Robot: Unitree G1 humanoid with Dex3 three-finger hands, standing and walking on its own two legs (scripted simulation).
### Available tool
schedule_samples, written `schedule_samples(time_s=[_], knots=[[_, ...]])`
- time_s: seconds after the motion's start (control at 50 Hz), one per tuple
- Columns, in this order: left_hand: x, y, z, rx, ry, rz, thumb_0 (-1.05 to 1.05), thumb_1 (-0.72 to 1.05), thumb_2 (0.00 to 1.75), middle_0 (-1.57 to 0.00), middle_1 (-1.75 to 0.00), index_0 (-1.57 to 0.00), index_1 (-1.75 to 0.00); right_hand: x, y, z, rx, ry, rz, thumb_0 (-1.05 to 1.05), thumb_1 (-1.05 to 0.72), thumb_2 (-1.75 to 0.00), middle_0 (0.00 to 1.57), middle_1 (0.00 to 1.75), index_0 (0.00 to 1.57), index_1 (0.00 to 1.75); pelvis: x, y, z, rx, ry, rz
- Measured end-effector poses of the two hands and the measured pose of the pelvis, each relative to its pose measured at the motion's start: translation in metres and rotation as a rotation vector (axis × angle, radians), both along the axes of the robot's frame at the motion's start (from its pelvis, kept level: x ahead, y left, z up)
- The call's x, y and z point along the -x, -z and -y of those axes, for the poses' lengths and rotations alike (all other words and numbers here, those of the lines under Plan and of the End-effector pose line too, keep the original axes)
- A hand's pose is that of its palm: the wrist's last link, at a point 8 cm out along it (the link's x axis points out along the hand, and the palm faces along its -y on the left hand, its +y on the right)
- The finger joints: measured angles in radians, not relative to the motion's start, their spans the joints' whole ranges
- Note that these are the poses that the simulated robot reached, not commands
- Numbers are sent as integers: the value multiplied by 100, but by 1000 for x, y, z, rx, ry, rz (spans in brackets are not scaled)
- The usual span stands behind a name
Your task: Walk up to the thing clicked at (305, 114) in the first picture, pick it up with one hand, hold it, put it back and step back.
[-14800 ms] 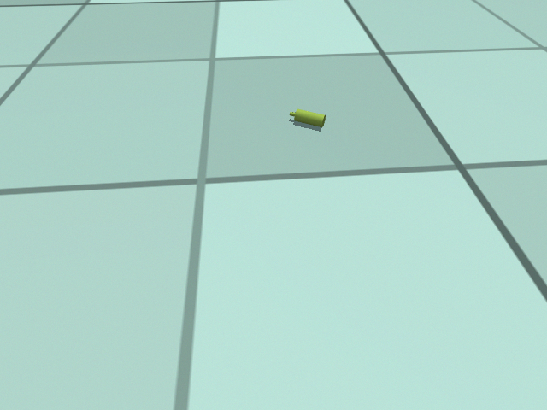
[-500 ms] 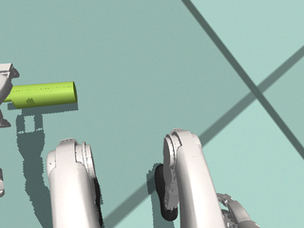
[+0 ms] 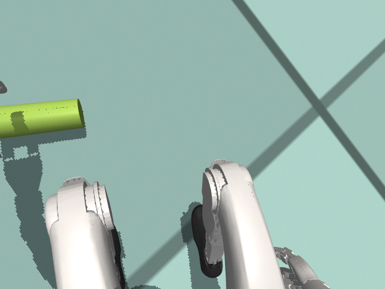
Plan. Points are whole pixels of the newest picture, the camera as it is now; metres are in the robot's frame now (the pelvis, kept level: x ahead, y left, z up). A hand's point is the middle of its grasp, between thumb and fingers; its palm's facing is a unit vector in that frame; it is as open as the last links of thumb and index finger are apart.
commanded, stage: rise first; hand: left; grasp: from above
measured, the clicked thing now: (32, 118) +0.48 +0.34 -0.29
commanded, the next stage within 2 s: approach in 1.58 s
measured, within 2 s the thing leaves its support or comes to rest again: neither
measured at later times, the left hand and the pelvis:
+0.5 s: hand out of the picture +0.43 +0.36 -0.17, palm faces -0.43 -0.10 -0.90, open 14.2 cm; pelvis +0.00 +0.00 -0.01, yaw -1 degrees
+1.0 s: hand out of the picture +0.44 +0.36 -0.17, palm faces -0.43 -0.09 -0.90, open 14.2 cm; pelvis +0.00 +0.00 -0.01, yaw -1 degrees
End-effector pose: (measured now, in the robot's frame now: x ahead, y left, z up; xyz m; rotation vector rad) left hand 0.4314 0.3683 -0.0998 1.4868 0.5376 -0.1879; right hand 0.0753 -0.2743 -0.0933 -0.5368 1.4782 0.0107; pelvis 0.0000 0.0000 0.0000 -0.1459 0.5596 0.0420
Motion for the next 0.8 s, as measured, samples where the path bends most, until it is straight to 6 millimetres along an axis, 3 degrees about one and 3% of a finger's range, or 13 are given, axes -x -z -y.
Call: schedule_samples(time_s=[0.8], knots=[[-12,18,8,2,5,2,0,-56,102,-8,-103,-7,-104,12,1,-6,-5,-8,-2,0,-92,-91,20,30,20,30,1,9,-2,16,6,14]])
